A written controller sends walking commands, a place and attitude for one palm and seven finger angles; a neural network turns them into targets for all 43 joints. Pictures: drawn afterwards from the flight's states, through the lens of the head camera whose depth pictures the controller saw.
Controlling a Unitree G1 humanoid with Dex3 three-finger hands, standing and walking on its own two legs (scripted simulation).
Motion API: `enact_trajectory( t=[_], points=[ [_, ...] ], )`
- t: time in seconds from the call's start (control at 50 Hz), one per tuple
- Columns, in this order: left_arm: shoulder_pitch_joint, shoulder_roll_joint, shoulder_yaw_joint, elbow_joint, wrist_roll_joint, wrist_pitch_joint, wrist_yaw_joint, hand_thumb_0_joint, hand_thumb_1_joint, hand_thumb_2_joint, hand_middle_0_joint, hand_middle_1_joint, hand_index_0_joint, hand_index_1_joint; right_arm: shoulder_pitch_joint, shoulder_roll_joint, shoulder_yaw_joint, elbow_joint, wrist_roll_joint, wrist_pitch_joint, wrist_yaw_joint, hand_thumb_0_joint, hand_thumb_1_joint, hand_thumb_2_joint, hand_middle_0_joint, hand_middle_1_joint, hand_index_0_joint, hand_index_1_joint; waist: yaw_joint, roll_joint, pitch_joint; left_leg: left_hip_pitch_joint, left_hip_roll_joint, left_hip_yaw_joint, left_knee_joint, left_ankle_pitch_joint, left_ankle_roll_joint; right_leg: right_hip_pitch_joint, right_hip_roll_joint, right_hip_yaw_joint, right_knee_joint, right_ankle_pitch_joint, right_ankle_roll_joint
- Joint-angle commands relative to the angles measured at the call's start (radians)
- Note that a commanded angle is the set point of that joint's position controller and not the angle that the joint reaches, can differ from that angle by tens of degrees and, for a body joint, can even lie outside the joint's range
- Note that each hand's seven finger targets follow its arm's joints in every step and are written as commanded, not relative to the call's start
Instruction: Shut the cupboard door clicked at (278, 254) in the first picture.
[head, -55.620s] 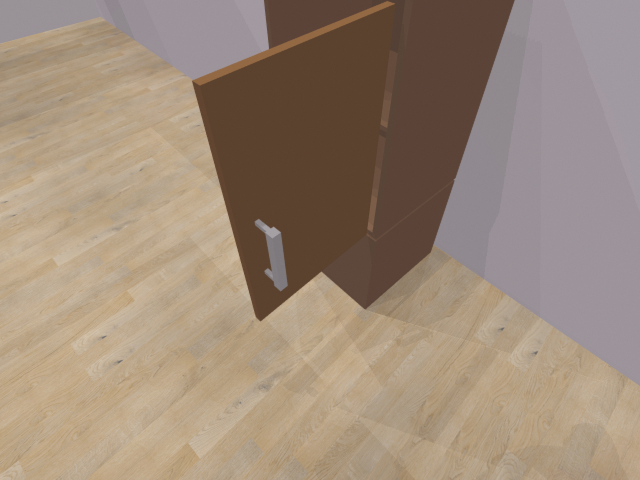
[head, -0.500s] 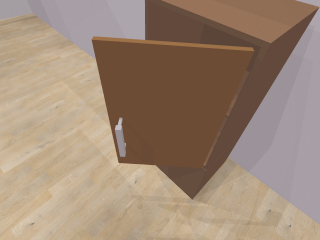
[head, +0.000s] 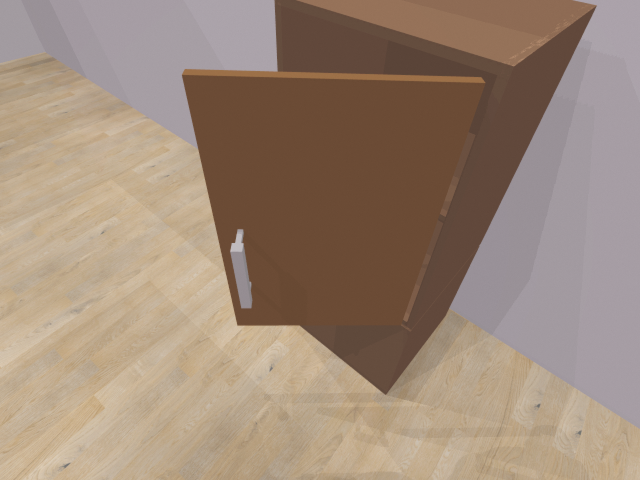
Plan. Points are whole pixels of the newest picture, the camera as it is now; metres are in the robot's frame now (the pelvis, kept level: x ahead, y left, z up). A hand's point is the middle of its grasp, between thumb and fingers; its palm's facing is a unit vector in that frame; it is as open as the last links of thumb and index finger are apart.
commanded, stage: come to a stop and stand still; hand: left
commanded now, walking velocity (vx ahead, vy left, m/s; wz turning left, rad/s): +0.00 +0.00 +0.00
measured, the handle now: (243, 270) +0.49 +0.17 -0.09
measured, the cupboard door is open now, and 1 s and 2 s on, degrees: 42 42 42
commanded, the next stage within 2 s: look again from close up in 1.74 s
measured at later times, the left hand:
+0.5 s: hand out of the picture -0.06 +0.27 -0.16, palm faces +0.02 -0.97 -0.25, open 7.4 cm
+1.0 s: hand out of the picture -0.11 +0.27 -0.16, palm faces +0.04 -0.98 -0.22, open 7.4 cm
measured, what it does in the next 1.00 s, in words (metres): shifts its weight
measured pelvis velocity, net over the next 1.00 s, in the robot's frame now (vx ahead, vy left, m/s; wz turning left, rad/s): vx -0.09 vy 0.07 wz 0.02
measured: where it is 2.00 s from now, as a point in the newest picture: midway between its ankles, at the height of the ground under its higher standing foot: outside the picture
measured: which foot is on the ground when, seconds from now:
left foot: down 0.00-1.00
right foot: down 0.00-1.00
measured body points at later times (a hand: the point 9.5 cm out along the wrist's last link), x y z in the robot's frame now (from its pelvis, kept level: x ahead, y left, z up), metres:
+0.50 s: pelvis -0.06 +0.06 +0.02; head -0.07 +0.08 +0.47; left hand -0.06 +0.32 -0.14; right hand +0.00 -0.20 -0.11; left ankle +0.01 +0.10 -0.72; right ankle -0.03 -0.08 -0.72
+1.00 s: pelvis -0.09 +0.07 +0.02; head -0.11 +0.09 +0.47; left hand -0.11 +0.32 -0.14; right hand -0.02 -0.20 -0.11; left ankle +0.01 +0.11 -0.72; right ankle -0.03 -0.08 -0.71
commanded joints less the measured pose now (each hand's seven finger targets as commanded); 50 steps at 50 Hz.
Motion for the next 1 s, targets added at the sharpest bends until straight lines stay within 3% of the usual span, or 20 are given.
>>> enact_trajectory(
  t=[0.0, 0.04, 0.06, 0.12, 0.16, 0.22, 0.3, 0.44, 0.6, 0.76, 0.8, 0.88, 0.98],
  points=[
    [-0.025, 0.134, 0.028, -0.096, -0.009, -0.02, -0.004, 0.0, 0.9, 0.9, -0.2, -0.3, -0.2, -0.3, 0.022, -0.081, -0.006, -0.074, -0.005, -0.052, 0.011, 0.0, -0.9, -0.9, 0.2, 0.3, 0.2, 0.3, 0.002, -0.004, 0.078, 0.057, 0.057, -0.07, -0.19, 0.275, 0.037, -0.155, -0.159, 0.187, -0.185, 0.251, -0.022],
    [-0.022, 0.129, 0.023, -0.087, -0.014, -0.015, -0.008, 0.0, 0.9, 0.9, -0.2, -0.3, -0.2, -0.3, -0.02, -0.131, -0.007, -0.073, -0.008, -0.066, 0.011, 0.0, -0.9, -0.9, 0.2, 0.3, 0.2, 0.3, 0.03, 0.17, 0.062, -0.016, 0.13, -0.202, -0.311, 0.339, 0.09, -0.074, -0.082, 0.11, -0.127, 0.117, 0.026],
    [0.005, 0.121, 0.02, -0.078, -0.011, -0.014, -0.008, 0.0, 0.9, 0.9, -0.2, -0.3, -0.2, -0.3, -0.039, -0.138, -0.005, -0.079, -0.006, -0.069, 0.01, 0.0, -0.9, -0.9, 0.2, 0.3, 0.2, 0.3, 0.048, 0.182, 0.063, -0.065, 0.147, -0.229, -0.35, 0.286, 0.107, -0.02, -0.076, 0.1, -0.127, 0.086, 0.032],
    [0.004, 0.123, 0.02, -0.057, -0.01, -0.016, -0.018, 0.0, 0.9, 0.9, -0.2, -0.3, -0.2, -0.3, -0.049, -0.151, -0.008, -0.091, -0.008, -0.07, 0.009, 0.0, -0.9, -0.9, 0.2, 0.3, 0.2, 0.3, 0.043, 0.104, 0.032, -0.086, 0.132, -0.238, -0.414, 0.012, 0.093, 0.006, -0.079, 0.107, -0.153, 0.089, 0.024],
    [-0.005, 0.122, 0.02, -0.056, -0.005, -0.018, -0.022, 0.0, 0.9, 0.9, -0.2, -0.3, -0.2, -0.3, -0.042, -0.154, -0.012, -0.088, -0.007, -0.07, 0.011, 0.0, -0.9, -0.9, 0.2, 0.3, 0.2, 0.3, 0.038, 0.058, 0.018, -0.079, 0.126, -0.228, -0.44, -0.069, 0.086, 0.011, -0.084, 0.106, -0.172, 0.088, 0.024],
    [0.0, 0.125, 0.023, -0.044, -0.002, -0.015, -0.028, 0.0, 0.9, 0.9, -0.2, -0.3, -0.2, -0.3, -0.053, -0.179, -0.019, -0.085, -0.007, -0.067, 0.013, 0.0, -0.9, -0.9, 0.2, 0.3, 0.2, 0.3, 0.034, 0.048, 0.014, -0.085, 0.133, -0.246, -0.493, -0.184, 0.08, -0.005, -0.081, 0.095, -0.163, 0.063, 0.03],
    [0.025, 0.135, 0.024, -0.017, 0.0, -0.022, -0.032, 0.0, 0.9, 0.9, -0.2, -0.3, -0.2, -0.3, -0.068, -0.189, -0.02, -0.069, -0.005, -0.068, 0.015, 0.0, -0.9, -0.9, 0.2, 0.3, 0.2, 0.3, 0.036, 0.024, 0.006, -0.064, 0.122, -0.23, -0.493, -0.173, 0.075, -0.004, -0.092, 0.109, -0.2, 0.076, 0.027],
    [0.071, 0.161, 0.023, 0.042, 0.004, -0.022, -0.033, 0.0, 0.9, 0.9, -0.2, -0.3, -0.2, -0.3, -0.082, -0.223, -0.022, -0.028, -0.001, -0.061, 0.018, 0.0, -0.9, -0.9, 0.2, 0.3, 0.2, 0.3, 0.035, 0.028, 0.052, -0.077, 0.115, -0.229, -0.536, -0.244, 0.058, -0.02, -0.092, 0.12, -0.226, 0.038, 0.027],
    [0.093, 0.184, 0.016, 0.095, 0.002, -0.03, -0.036, 0.0, 0.9, 0.9, -0.2, -0.3, -0.2, -0.3, -0.085, -0.232, -0.02, 0.021, 0.003, -0.056, 0.017, 0.0, -0.9, -0.9, 0.2, 0.3, 0.2, 0.3, 0.023, -0.004, 0.042, -0.009, 0.076, -0.181, -0.488, -0.172, 0.038, -0.076, -0.118, 0.178, -0.296, -0.028, 0.014],
    [0.095, 0.191, 0.012, 0.129, 0.003, -0.028, -0.038, 0.0, 0.9, 0.9, -0.2, -0.3, -0.2, -0.3, -0.102, -0.242, -0.017, 0.05, 0.006, -0.056, 0.016, 0.0, -0.9, -0.9, 0.2, 0.3, 0.2, 0.3, 0.029, -0.013, 0.044, -0.013, 0.079, -0.182, -0.494, -0.184, 0.035, -0.074, -0.117, 0.179, -0.293, -0.029, 0.02],
    [0.096, 0.192, 0.012, 0.136, 0.003, -0.025, -0.039, 0.0, 0.9, 0.9, -0.2, -0.3, -0.2, -0.3, -0.11, -0.251, -0.018, 0.057, 0.005, -0.057, 0.015, 0.0, -0.9, -0.9, 0.2, 0.3, 0.2, 0.3, 0.031, 0.013, 0.039, -0.017, 0.081, -0.186, -0.508, -0.201, 0.03, -0.065, -0.109, 0.169, -0.272, -0.019, 0.022],
    [0.11, 0.184, 0.014, 0.147, 0.004, -0.021, -0.038, 0.0, 0.9, 0.9, -0.2, -0.3, -0.2, -0.3, -0.126, -0.253, -0.02, 0.062, 0.006, -0.058, 0.015, 0.0, -0.9, -0.9, 0.2, 0.3, 0.2, 0.3, 0.046, 0.015, 0.037, -0.045, 0.089, -0.189, -0.533, -0.213, 0.029, -0.019, -0.1, 0.149, -0.246, 0.025, 0.027],
    [0.096, 0.188, 0.015, 0.148, 0.005, -0.019, -0.037, 0.0, 0.9, 0.9, -0.2, -0.3, -0.2, -0.3, -0.131, -0.254, -0.02, 0.071, 0.007, -0.056, 0.015, 0.0, -0.9, -0.9, 0.2, 0.3, 0.2, 0.3, 0.042, 0.005, 0.055, -0.031, 0.087, -0.188, -0.542, -0.222, 0.021, -0.049, -0.099, 0.159, -0.257, -0.007, 0.026]
  ],
)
